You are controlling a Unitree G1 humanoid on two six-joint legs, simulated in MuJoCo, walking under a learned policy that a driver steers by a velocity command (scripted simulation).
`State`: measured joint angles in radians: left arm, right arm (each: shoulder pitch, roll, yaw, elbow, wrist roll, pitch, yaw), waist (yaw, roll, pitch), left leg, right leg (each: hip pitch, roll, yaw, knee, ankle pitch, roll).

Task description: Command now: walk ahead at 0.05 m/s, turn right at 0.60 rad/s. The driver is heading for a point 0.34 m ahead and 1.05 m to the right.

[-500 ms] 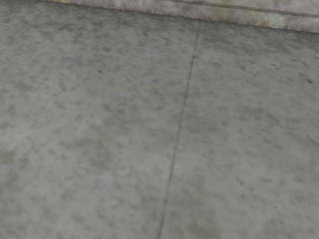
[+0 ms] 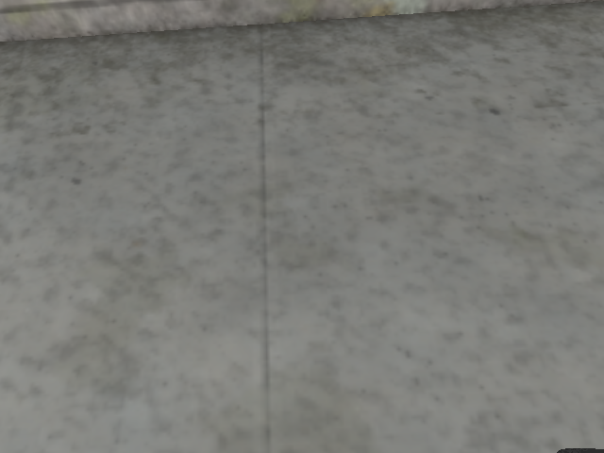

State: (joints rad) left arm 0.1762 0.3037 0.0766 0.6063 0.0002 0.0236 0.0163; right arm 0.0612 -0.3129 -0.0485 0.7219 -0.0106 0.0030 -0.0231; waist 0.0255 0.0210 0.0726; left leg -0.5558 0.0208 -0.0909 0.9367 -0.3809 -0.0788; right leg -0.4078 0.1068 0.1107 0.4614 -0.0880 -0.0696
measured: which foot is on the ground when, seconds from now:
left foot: up 0.00-0.14, down 0.16-0.56, up 0.58-0.98, down 1.00-1.00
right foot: down 0.00-0.18, up 0.20-0.54, down 0.56-1.00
